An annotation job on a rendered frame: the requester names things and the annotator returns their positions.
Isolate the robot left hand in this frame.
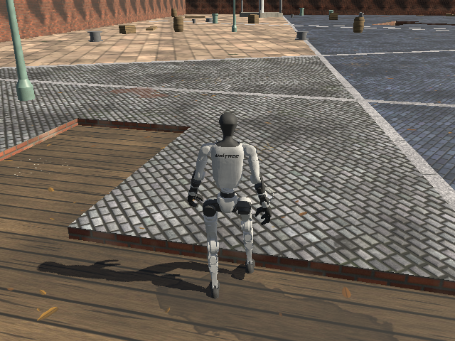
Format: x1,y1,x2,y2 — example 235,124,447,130
187,193,204,207

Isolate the right robot upper arm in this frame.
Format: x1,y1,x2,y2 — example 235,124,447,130
242,144,261,184

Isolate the right robot foot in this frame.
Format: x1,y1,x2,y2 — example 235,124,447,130
245,259,255,274

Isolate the robot right hand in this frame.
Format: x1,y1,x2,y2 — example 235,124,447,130
255,206,272,225

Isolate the robot left shin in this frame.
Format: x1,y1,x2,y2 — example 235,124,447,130
207,242,218,289

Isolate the robot right forearm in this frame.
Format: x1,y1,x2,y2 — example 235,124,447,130
255,173,270,208

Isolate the robot left forearm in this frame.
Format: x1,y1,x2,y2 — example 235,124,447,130
188,170,201,196

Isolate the left robot upper arm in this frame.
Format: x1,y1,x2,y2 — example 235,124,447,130
194,143,213,180

